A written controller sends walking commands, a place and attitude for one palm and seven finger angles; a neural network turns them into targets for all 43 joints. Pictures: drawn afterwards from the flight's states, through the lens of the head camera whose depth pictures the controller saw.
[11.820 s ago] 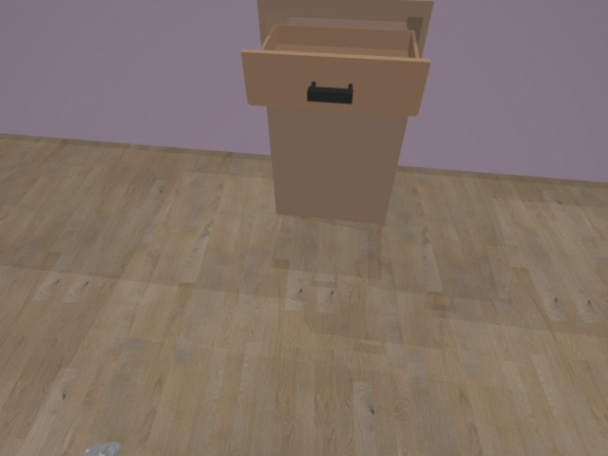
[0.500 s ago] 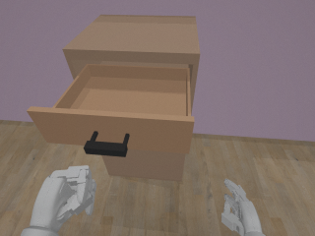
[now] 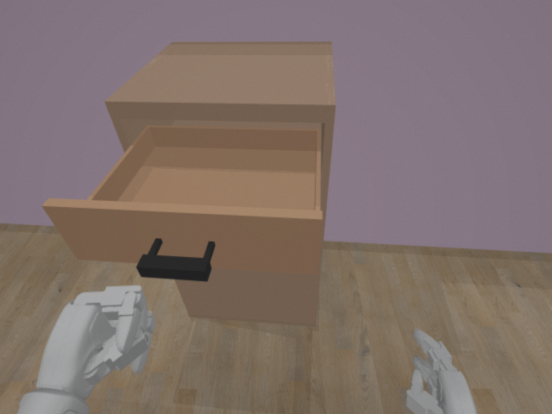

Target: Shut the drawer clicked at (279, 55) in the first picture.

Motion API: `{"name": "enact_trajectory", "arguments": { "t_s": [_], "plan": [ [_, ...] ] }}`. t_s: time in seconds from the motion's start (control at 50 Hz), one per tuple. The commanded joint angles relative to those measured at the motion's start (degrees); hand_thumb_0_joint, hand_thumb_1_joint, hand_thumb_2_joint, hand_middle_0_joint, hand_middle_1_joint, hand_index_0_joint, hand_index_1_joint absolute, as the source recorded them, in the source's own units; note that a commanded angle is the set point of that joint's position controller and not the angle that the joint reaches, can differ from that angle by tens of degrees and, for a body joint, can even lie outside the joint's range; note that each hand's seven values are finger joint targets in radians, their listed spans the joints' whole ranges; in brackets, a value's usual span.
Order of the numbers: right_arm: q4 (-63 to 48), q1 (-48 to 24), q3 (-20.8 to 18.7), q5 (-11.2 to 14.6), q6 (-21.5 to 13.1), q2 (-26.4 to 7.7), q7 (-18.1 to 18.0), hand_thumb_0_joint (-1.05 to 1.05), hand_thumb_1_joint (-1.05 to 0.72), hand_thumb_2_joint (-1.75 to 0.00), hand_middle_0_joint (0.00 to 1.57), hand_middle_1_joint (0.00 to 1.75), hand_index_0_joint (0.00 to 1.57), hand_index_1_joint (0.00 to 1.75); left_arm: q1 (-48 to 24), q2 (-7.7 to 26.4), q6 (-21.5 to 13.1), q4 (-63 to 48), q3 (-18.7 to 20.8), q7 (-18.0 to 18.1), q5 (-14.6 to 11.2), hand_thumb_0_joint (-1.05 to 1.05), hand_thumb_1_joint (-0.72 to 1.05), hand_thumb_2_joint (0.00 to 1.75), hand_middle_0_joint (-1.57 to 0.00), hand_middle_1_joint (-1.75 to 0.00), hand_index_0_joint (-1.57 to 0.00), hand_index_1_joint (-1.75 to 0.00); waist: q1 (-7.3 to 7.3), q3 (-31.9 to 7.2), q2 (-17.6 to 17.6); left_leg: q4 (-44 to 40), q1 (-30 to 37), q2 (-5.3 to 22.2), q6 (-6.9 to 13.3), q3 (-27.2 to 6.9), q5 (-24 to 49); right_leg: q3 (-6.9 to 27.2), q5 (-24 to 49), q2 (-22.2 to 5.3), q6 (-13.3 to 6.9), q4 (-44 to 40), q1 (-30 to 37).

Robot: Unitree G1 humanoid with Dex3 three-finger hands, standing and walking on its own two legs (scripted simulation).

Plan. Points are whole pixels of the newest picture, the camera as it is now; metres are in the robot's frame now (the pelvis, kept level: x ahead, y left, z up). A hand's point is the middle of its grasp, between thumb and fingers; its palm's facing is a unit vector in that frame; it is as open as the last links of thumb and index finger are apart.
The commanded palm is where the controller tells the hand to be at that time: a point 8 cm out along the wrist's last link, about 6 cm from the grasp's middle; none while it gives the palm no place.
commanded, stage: raise the hand and make a fist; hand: left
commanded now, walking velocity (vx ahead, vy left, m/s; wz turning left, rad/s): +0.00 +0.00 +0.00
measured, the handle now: (179, 256) +0.35 +0.20 +0.05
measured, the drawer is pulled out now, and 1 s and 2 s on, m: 0.30 0.30 0.30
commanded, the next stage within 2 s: bring the fist close to the handle in 0.02 s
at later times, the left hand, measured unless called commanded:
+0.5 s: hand (155, 332) +0.18 +0.17 +0.11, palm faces +0.02 -1.00 -0.07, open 3.3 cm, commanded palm +0.15 +0.22 +0.12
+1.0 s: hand (179, 325) +0.22 +0.16 +0.07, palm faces -0.02 -1.00 -0.05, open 3.3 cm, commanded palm +0.20 +0.22 +0.07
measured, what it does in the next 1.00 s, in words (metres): stands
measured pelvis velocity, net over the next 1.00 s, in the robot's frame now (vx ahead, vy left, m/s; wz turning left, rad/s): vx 0.00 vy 0.01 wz -0.01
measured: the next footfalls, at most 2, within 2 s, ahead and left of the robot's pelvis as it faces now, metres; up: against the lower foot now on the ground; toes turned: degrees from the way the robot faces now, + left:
none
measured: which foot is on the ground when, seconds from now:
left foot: down 0.00-1.00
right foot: down 0.00-1.00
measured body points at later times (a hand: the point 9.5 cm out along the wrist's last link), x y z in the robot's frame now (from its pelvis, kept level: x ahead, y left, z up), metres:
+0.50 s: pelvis +0.01 +0.00 +0.00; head -0.01 -0.02 +0.45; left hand +0.18 +0.22 +0.12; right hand +0.20 -0.23 -0.06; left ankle +0.05 +0.12 -0.72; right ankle -0.03 -0.09 -0.72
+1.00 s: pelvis +0.00 +0.01 -0.02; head +0.01 -0.01 +0.43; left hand +0.21 +0.21 +0.07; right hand +0.16 -0.23 -0.09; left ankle +0.05 +0.12 -0.72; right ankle -0.03 -0.09 -0.72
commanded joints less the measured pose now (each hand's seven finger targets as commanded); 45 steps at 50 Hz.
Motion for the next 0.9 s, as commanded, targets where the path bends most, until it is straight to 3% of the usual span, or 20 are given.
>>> {"name": "enact_trajectory", "arguments": {
  "t_s": [0.0, 0.08, 0.18, 0.26, 0.32, 0.36, 0.44, 0.46, 0.54, 0.58, 0.66, 0.74, 0.76, 0.86, 0.88],
  "plan": [
    [-10.1, -9.5, -2.4, 0.2, -4.3, -5.0, -1.0, 0.0, -0.9, -0.9, 0.2, 0.3, 0.2, 0.3, -5.1, 6.4, -3.9, -9.6, 6.3, -0.8, -1.7, 0.0, 0.9, 0.9, -1.4, -1.6, -1.4, -1.6, 0.37, 1.9, -5.0, -4.9, 6.7, -1.1, 2.0, -1.2, 3.0, 5.7, 6.0, -2.3, 2.6, -13.1, -9.1],
    [-9.7, -9.3, -2.2, 0.1, -5.7, -5.4, -1.1, 0.0, -0.9, -0.9, 0.2, 0.3, 0.2, 0.3, -6.7, 6.0, -4.2, -10.2, 5.6, -2.0, -2.0, 0.0, 0.9, 0.9, -1.4, -1.6, -1.4, -1.6, 0.28, 0.5, -1.9, -5.2, 8.6, -1.2, 2.1, -1.2, 4.9, 5.4, 9.5, -2.4, 2.6, -12.6, -8.2],
    [-8.5, -8.8, -2.6, -0.1, -5.4, -5.6, -0.9, 0.0, -0.9, -0.9, 0.2, 0.3, 0.2, 0.3, -6.1, 5.2, -3.6, -4.1, 6.0, -2.8, -2.2, 0.0, 0.9, 0.9, -1.4, -1.6, -1.4, -1.6, 0.06, 0.9, -6.7, -5.2, 7.0, -1.3, 2.1, -1.2, 6.3, 5.4, 14.6, -2.3, 3.5, -11.5, -8.0],
    [-8.6, -9.0, -2.8, -0.5, -4.9, -5.7, -0.6, 0.0, -0.9, -0.9, 0.2, 0.3, 0.2, 0.3, -7.1, 5.9, -5.1, -4.5, 6.5, -2.4, -1.5, 0.0, 0.9, 0.9, -1.4, -1.6, -1.4, -1.6, 0.27, -0.6, -4.6, -4.7, 7.4, -1.5, 2.1, -0.9, 7.9, 5.2, 17.4, -2.4, 3.3, -10.2, -7.1],
    [-8.9, -8.0, -3.0, -0.8, -4.3, -5.4, -0.2, 0.0, -0.9, -0.9, 0.2, 0.3, 0.2, 0.3, -5.4, 5.3, -6.9, -3.9, 6.7, -2.4, -1.4, 0.0, 0.9, 0.9, -1.4, -1.6, -1.4, -1.6, 0.18, -3.4, -5.4, -4.2, 7.6, -1.6, 2.1, -0.7, 10.3, 4.3, 22.5, -2.6, 3.5, -8.1, -6.1],
    [-8.7, -8.2, -3.2, -0.8, -4.0, -5.6, 0.1, 0.0, -0.9, -0.9, 0.2, 0.3, 0.2, 0.3, -6.2, 4.8, -8.0, -3.6, 5.9, -2.5, -1.2, 0.0, 0.9, 0.9, -1.4, -1.6, -1.4, -1.6, -0.14, -3.0, -3.1, -3.9, 7.8, -1.7, 2.1, -0.4, 10.7, 3.9, 22.7, -2.2, 3.2, -7.5, -6.6],
    [-9.0, -7.6, -3.3, -1.0, -3.4, -5.9, 0.3, 0.0, -0.9, -0.9, 0.2, 0.3, 0.2, 0.3, -6.8, 3.2, -9.7, -1.4, 3.6, -2.9, -1.2, 0.0, 0.9, 0.9, -1.4, -1.6, -1.4, -1.6, -1.09, -1.7, -4.7, -3.5, 6.2, -1.6, 2.1, -0.7, 9.2, 3.5, 20.0, -2.0, 3.1, -6.8, -8.8],
    [-8.5, -7.9, -3.5, -0.9, -3.2, -5.9, 0.2, 0.0, -0.9, -0.9, 0.2, 0.3, 0.2, 0.3, -7.6, 4.4, -10.0, -0.6, 4.9, -2.6, -1.0, 0.0, 0.9, 0.9, -1.4, -1.6, -1.4, -1.6, -1.11, -1.2, -4.5, -3.2, 5.5, -1.5, 2.0, -0.7, 8.4, 4.0, 18.7, -2.0, 3.0, -7.2, -8.9],
    [-8.7, -7.0, -3.7, -1.2, -2.4, -6.0, 0.3, 0.0, -0.9, -0.9, 0.2, 0.3, 0.2, 0.3, -9.0, 4.0, -11.4, 1.1, 4.1, -2.3, -0.7, 0.0, 0.9, 0.9, -1.4, -1.6, -1.4, -1.6, -1.76, -2.2, -5.3, -2.6, 4.8, -1.5, 2.1, -0.9, 8.0, 3.7, 17.1, -1.9, 3.0, -6.1, -10.3],
    [-9.1, -7.2, -3.7, -1.3, -2.1, -5.8, 0.5, 0.0, -0.9, -0.9, 0.2, 0.3, 0.2, 0.3, -8.9, 3.1, -12.2, 0.5, 2.9, -1.8, -0.2, 0.0, 0.9, 0.9, -1.4, -1.6, -1.4, -1.6, -1.53, -3.0, -2.7, -2.9, 5.1, -1.5, 2.1, -0.9, 7.5, 3.1, 15.1, -1.6, 2.5, -5.4, -10.7],
    [-8.8, -7.0, -3.8, -1.5, -1.1, -6.1, 0.7, 0.0, -0.9, -0.9, 0.2, 0.3, 0.2, 0.3, -9.7, 3.6, -13.2, 3.5, 3.3, -0.6, 0.4, 0.0, 0.9, 0.9, -1.4, -1.6, -1.4, -1.6, -1.83, -3.2, -3.6, -2.2, 3.2, -1.3, 1.9, -1.2, 6.0, 3.0, 12.8, -1.4, 2.3, -4.6, -11.9],
    [-9.8, -6.8, -3.6, -1.6, -0.4, -6.2, 0.8, 0.0, -0.9, -0.9, 0.2, 0.3, 0.2, 0.3, -12.7, 1.5, -14.3, 4.6, 0.0, -0.1, 0.7, 0.0, 0.9, 0.9, -1.4, -1.6, -1.4, -1.6, -2.7, -2.9, -3.4, -1.7, 1.8, -1.3, 1.7, -1.4, 3.5, 3.0, 9.3, -1.3, 2.3, -3.7, -14.1],
    [-9.5, -6.9, -3.7, -1.6, -0.2, -6.3, 0.7, 0.0, -0.9, -0.9, 0.2, 0.3, 0.2, 0.3, -13.9, 2.8, -14.4, 5.3, 1.0, 0.6, 1.2, 0.0, 0.9, 0.9, -1.4, -1.6, -1.4, -1.6, -2.73, -2.9, -3.8, -1.6, 1.2, -1.2, 1.7, -1.5, 2.5, 3.2, 7.7, -1.2, 2.2, -3.8, -14.5],
    [-9.8, -6.3, -3.9, -1.8, 0.7, -6.4, 1.0, 0.0, -0.9, -0.9, 0.2, 0.3, 0.2, 0.3, -14.4, 3.4, -15.7, 7.8, 1.8, 1.9, 1.9, 0.0, 0.9, 0.9, -1.4, -1.6, -1.4, -1.6, -2.46, -5.5, -3.5, -0.5, 0.4, -1.2, 1.7, -1.4, 2.9, 3.4, 7.9, -1.2, 2.0, -2.3, -15.0],
    [-10.2, -6.1, -3.7, -2.0, 0.9, -6.2, 1.2, 0.0, -0.9, -0.9, 0.2, 0.3, 0.2, 0.3, -14.4, 1.7, -15.9, 7.9, 0.1, 2.0, 1.9, 0.0, 0.9, 0.9, -1.4, -1.6, -1.4, -1.6, -2.56, -6.1, -3.0, -0.3, 0.4, -1.3, 1.7, -1.4, 3.3, 3.2, 8.6, -1.2, 2.0, -1.6, -15.3]
  ]
}}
